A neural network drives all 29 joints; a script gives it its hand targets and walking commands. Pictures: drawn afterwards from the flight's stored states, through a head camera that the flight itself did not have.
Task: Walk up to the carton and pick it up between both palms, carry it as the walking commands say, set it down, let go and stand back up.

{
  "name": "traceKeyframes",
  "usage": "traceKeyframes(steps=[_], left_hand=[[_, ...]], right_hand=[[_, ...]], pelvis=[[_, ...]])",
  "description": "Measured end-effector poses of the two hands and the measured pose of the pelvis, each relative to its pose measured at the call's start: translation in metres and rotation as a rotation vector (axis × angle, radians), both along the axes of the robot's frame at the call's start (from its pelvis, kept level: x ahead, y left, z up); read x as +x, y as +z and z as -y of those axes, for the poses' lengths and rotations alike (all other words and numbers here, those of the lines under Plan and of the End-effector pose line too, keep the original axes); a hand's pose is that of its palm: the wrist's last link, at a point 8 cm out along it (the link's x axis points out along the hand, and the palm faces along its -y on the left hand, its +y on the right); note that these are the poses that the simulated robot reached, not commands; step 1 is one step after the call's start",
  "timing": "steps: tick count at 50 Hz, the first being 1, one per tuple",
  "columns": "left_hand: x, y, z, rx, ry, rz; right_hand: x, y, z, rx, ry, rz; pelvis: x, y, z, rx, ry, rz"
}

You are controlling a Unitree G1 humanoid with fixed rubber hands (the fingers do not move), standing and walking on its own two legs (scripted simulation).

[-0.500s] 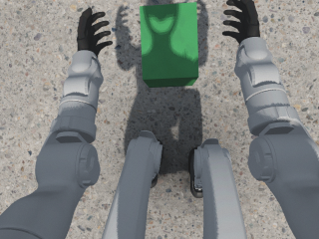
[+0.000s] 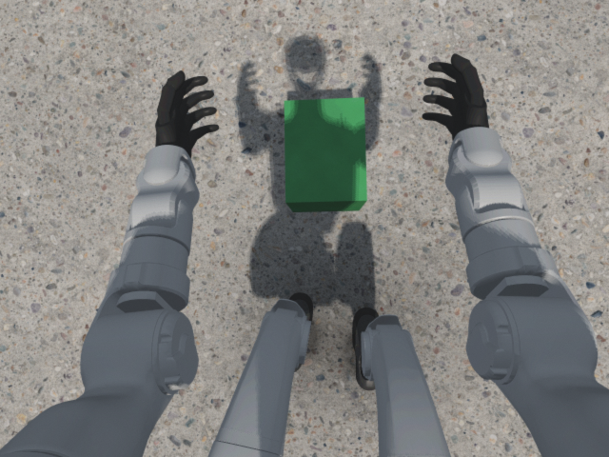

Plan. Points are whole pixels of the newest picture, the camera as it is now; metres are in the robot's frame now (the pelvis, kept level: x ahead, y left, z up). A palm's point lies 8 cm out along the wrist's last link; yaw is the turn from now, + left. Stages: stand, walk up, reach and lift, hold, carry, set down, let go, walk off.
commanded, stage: set down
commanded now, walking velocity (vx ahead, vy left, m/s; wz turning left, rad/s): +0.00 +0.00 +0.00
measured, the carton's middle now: (325, 160) +0.55 +0.06 -0.54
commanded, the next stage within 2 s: let go in 0.18 s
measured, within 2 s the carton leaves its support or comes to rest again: neither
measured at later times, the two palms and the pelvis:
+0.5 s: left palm (140, 184) +0.39 +0.24 -0.05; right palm (505, 185) +0.43 -0.14 -0.06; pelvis +0.04 +0.01 +0.07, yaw +0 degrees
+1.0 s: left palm (70, 345) +0.24 +0.22 +0.06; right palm out of the picture +0.27 -0.23 +0.05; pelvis +0.09 -0.01 +0.14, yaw +1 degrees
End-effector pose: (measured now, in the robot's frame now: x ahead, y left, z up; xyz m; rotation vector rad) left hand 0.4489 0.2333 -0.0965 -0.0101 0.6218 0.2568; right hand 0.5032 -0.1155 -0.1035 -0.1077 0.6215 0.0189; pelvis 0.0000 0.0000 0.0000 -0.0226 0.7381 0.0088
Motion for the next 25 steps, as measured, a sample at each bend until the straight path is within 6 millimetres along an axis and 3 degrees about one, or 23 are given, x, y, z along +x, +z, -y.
traceKeyframes(steps=[6,13,19,25], left_hand=[[0.001,0.028,0.003,0.007,-0.01,-0.008],[0.0,0.027,0.007,0.029,-0.048,-0.048],[-0.021,0.023,0.001,0.064,-0.101,-0.1],[-0.063,0.051,-0.01,0.099,-0.157,-0.166]], right_hand=[[0.0,0.028,0.0,-0.007,0.0,-0.009],[-0.005,0.03,0.005,-0.039,-0.015,-0.039],[-0.033,0.025,0.016,-0.089,-0.046,-0.064],[-0.078,0.047,0.029,-0.111,-0.045,-0.096]], pelvis=[[0.008,0.03,-0.001,0.001,0.002,0.014],[0.016,0.044,-0.002,-0.001,0.002,0.01],[0.027,0.053,-0.004,0.003,-0.004,0.025],[0.042,0.074,-0.007,0.004,0.003,0.093]])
